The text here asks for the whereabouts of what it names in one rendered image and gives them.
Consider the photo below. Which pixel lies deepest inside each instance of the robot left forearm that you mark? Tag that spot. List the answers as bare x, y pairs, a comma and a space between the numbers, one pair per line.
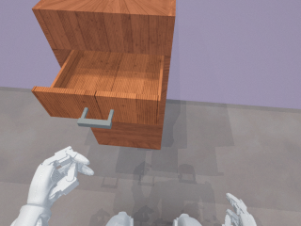
33, 215

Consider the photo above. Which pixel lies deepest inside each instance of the cabinet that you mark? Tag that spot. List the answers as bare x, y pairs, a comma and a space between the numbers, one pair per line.
144, 27

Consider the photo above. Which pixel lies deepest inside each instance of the handle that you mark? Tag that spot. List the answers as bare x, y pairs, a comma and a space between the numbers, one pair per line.
94, 123

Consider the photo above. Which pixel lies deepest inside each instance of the left robot thigh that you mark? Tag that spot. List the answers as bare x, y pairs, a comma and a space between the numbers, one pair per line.
121, 220

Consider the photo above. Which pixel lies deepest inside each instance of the right robot thigh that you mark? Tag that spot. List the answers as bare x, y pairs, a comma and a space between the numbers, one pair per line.
185, 221

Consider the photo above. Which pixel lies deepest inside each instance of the robot left hand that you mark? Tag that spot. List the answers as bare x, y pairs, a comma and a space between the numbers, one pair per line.
43, 189

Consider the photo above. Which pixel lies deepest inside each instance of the robot thigh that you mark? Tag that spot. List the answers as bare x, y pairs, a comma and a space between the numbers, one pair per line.
185, 221
121, 220

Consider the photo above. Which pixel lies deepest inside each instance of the drawer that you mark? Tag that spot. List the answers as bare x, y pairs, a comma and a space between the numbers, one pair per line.
130, 84

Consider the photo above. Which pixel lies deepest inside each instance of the robot right hand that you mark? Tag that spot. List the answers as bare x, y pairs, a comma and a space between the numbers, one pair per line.
244, 219

